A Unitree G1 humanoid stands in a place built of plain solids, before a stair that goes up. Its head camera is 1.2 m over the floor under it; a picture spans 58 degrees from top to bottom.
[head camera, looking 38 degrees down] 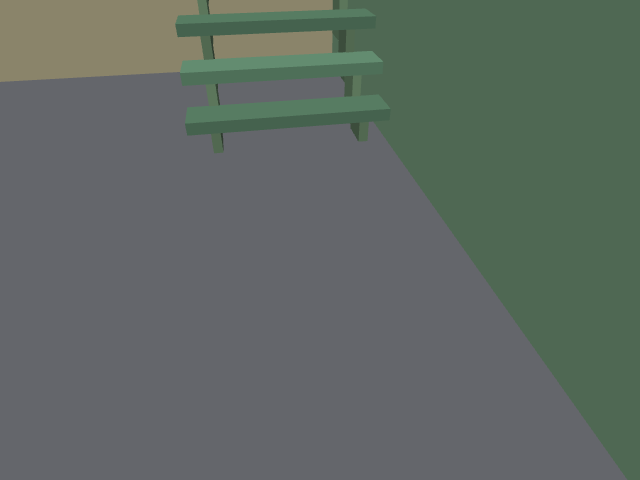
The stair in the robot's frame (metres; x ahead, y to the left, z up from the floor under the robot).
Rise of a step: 0.21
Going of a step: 0.21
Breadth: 1.21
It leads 11 degrees to the left of straight ahead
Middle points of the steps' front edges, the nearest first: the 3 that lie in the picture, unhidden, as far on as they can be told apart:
2.44 0.17 0.21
2.65 0.21 0.43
2.86 0.25 0.64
